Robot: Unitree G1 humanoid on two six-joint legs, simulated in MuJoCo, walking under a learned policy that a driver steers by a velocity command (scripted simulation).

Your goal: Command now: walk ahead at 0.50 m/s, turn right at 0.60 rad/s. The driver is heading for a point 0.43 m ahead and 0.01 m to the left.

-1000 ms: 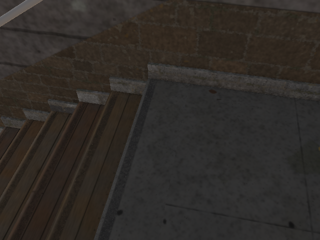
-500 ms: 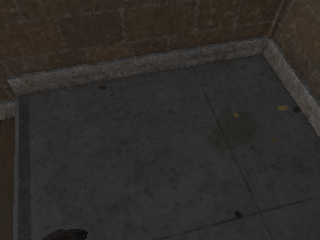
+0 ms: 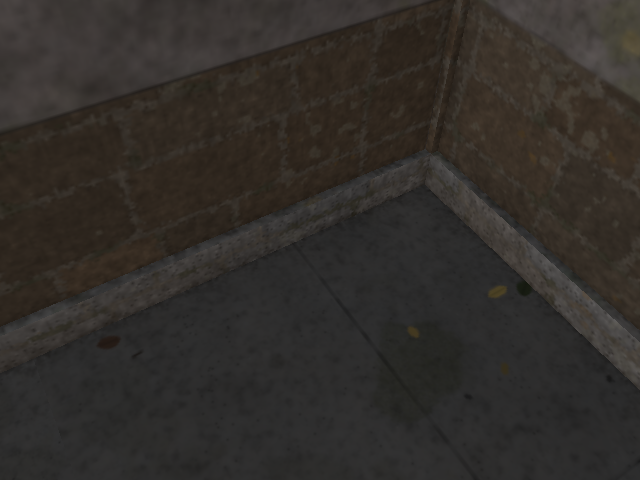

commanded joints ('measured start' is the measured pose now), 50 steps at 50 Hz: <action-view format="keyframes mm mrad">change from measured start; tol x32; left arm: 1 -73 -3 -7 -70 5 -9 -26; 9 -199 22 -25 -108 7 -29 -59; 14 344 222 35 33 52 -56 -9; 50 -5 147 -82 207 61 9 20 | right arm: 1 -67 -157 -34 -61 14 -17 -14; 50 -357 -182 25 -118 -39 54 2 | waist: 1 26 103 16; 13 118 -187 -280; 30 49 -62 -6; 36 33 256 -369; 50 70 42 42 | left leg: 1 119 257 -143 -252 198 132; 7 176 253 -14 -228 235 134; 11 148 226 46 179 845 100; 13 -509 -4 -32 866 -297 -6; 14 -600 -12 -207 1006 -307 13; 32 -95 -13 -130 31 340 28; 35 460 339 -513 59 1169 323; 47 -214 106 -297 -227 -308 67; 50 -52 18 -181 -113 -145 -17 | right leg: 1 -41 -50 5 -176 97 23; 11 596 97 -239 -587 33 -75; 13 1174 -360 542 -674 -5 -323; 21 614 -218 26 -831 538 -174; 32 665 -157 -76 -653 490 -45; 37 238 14 16 132 -561 100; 46 628 -10 -103 -594 -71 81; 50 402 -78 -19 -722 -341 22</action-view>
